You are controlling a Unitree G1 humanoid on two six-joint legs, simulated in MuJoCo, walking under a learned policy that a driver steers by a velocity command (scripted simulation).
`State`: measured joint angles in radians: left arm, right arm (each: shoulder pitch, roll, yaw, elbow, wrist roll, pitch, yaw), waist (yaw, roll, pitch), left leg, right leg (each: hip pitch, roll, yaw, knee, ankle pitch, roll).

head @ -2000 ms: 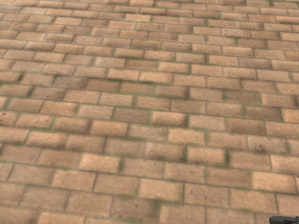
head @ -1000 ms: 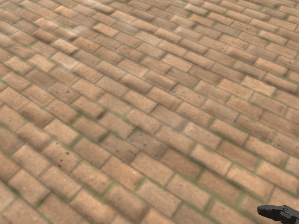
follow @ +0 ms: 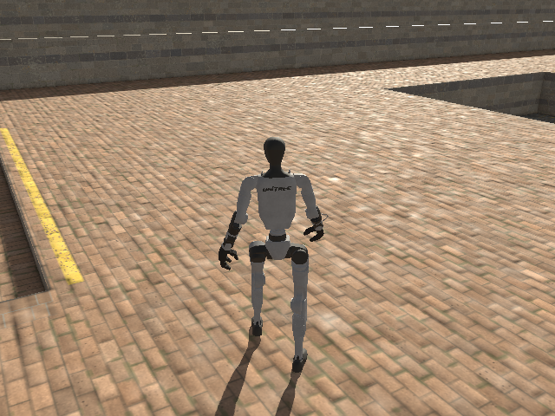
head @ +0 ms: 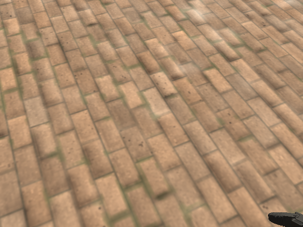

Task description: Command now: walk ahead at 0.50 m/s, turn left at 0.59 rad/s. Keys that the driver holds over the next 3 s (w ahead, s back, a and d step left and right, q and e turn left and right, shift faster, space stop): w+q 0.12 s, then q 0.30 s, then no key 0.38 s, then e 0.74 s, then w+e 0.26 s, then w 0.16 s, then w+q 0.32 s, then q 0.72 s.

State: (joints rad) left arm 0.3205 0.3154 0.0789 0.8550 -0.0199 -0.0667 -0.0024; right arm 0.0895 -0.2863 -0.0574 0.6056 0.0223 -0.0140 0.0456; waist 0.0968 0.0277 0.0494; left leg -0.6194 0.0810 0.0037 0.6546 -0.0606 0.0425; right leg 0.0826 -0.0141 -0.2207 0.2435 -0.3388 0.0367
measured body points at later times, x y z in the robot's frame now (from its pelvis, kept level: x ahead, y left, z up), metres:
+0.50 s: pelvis +0.24 +0.03 +0.00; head +0.27 +0.05 +0.45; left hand +0.38 +0.33 -0.09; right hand +0.42 -0.23 -0.10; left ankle +0.17 +0.11 -0.73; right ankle +0.40 -0.05 -0.72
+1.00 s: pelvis +0.30 +0.05 +0.00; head +0.31 +0.07 +0.45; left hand +0.34 +0.35 -0.12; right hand +0.49 -0.17 -0.11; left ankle +0.24 +0.17 -0.73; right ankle +0.39 -0.04 -0.73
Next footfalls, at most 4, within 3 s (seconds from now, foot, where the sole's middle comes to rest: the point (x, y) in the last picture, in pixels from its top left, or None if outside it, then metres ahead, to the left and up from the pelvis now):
0.06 left None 0.21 0.12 -0.77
0.52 right None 0.43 -0.03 -0.77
0.82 left None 0.28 0.18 -0.77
1.46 left None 0.36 0.20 -0.77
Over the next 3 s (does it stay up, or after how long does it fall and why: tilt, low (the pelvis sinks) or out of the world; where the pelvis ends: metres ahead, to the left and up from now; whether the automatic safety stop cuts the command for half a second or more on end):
stays up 0.74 -0.10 0.00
